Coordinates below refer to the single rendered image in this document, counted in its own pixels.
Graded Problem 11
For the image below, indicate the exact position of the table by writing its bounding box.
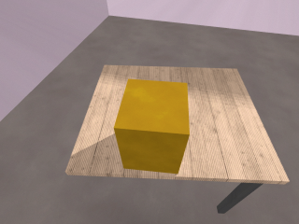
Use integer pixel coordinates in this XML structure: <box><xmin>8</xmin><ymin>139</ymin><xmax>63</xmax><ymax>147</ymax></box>
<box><xmin>65</xmin><ymin>64</ymin><xmax>290</xmax><ymax>214</ymax></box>

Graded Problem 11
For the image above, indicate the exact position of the carton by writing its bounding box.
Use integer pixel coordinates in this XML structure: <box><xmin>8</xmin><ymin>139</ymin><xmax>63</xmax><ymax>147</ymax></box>
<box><xmin>114</xmin><ymin>78</ymin><xmax>190</xmax><ymax>174</ymax></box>

